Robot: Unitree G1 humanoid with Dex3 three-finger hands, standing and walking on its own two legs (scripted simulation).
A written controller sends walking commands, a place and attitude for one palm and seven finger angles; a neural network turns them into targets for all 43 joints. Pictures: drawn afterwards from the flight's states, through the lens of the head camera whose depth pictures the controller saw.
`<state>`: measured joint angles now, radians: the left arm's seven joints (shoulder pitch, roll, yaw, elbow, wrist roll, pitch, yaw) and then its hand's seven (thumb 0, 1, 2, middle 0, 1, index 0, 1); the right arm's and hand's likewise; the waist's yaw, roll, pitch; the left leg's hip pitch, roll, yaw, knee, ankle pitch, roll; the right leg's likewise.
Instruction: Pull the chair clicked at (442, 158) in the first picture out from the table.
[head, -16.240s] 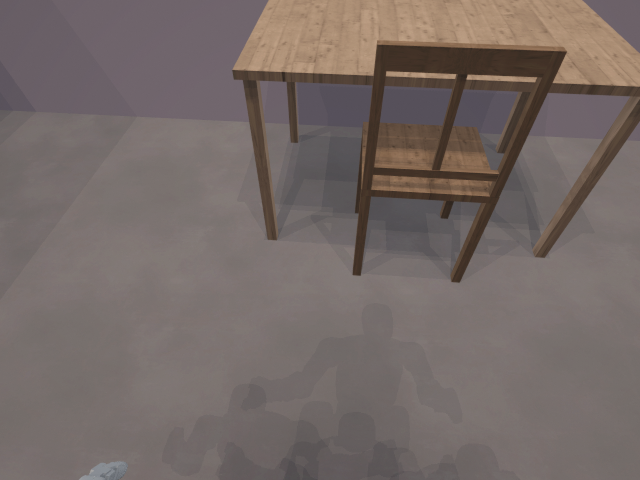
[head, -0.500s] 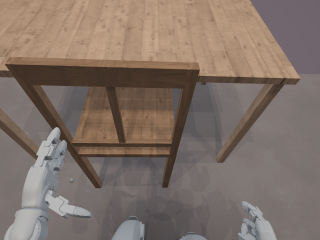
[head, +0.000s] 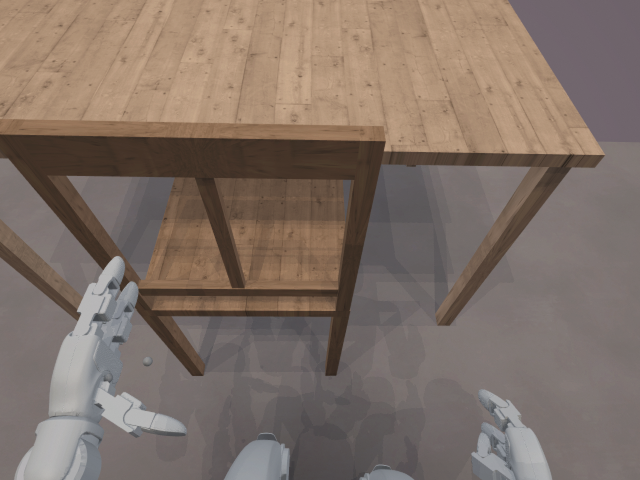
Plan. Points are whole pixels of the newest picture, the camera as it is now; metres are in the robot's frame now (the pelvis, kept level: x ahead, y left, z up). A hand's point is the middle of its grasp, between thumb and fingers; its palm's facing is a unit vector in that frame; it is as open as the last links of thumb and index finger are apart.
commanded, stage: aim the fingers beside a spindle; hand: left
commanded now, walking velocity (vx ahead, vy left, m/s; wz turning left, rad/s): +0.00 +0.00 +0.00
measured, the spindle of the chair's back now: (225, 239) +0.45 +0.17 -0.01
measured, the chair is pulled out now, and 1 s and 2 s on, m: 0.00 0.00 0.00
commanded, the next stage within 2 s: push the fingers through the gap in 1.92 s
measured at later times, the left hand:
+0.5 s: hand (178, 351) +0.26 +0.18 +0.02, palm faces +0.06 -1.00 -0.04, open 16.9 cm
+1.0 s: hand (212, 333) +0.29 +0.15 +0.00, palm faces +0.03 -1.00 -0.02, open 16.9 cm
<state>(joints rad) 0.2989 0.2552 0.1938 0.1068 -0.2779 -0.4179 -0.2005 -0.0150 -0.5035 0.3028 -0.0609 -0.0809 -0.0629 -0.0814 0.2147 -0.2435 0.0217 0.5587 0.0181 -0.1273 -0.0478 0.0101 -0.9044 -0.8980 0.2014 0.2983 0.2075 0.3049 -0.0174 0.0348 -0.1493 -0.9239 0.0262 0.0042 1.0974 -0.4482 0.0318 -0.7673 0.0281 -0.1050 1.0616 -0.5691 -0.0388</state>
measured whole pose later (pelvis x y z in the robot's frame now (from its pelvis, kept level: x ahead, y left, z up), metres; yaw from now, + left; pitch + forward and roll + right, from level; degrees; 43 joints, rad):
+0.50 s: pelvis +0.00 -0.01 -0.01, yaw -1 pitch +18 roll -2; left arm 0.21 0.23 0.16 0.18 -0.25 -0.46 -0.16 -0.01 -0.50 0.30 -0.06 -0.08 -0.06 -0.08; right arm 0.22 -0.25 0.01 0.57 0.01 -0.10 -0.03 0.01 -0.91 -0.90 0.20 0.30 0.21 0.30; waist -0.03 0.03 -0.16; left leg -1.01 0.03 0.01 1.16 -0.47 0.03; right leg -0.86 0.03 -0.10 1.14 -0.60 -0.05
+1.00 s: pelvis -0.01 +0.00 -0.03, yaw -1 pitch +20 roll -3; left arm 0.06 0.18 0.07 0.27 -0.17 -0.47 -0.05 -0.02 -0.50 0.30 -0.06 -0.08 -0.06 -0.08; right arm 0.20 -0.24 0.01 0.56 0.00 -0.04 -0.01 0.01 -0.91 -0.90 0.20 0.30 0.21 0.30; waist -0.03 0.03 -0.17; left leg -1.09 0.03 0.02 1.22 -0.48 0.04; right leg -0.95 0.02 -0.09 1.21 -0.61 -0.04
